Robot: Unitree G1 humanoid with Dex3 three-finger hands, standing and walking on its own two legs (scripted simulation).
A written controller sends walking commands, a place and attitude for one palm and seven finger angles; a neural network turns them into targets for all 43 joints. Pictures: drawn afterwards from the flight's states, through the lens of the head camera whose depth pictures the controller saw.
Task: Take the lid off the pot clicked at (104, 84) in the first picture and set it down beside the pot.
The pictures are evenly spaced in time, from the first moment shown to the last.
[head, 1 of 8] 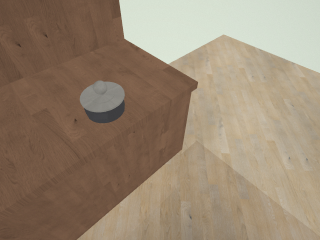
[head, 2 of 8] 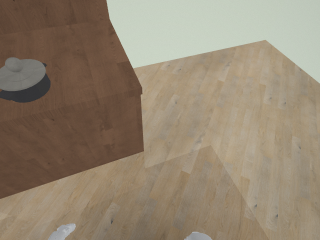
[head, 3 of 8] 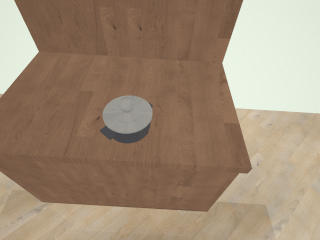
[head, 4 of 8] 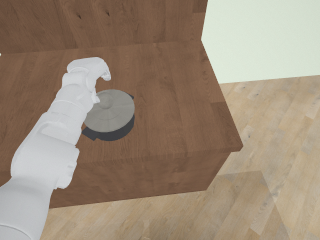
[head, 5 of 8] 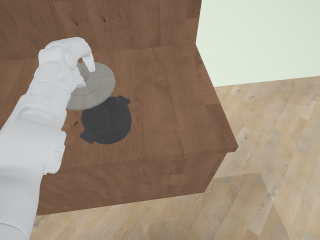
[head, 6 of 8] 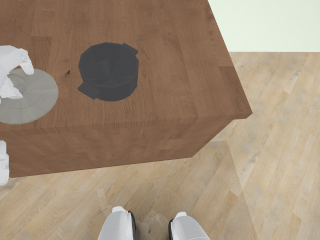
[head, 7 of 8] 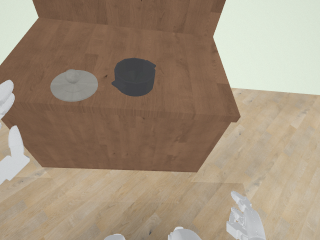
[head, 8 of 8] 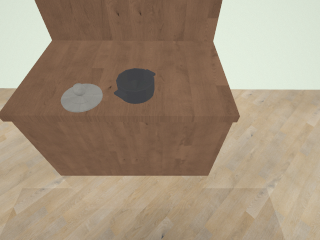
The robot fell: no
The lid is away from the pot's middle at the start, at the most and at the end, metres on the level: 0.00 0.25 0.24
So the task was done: yes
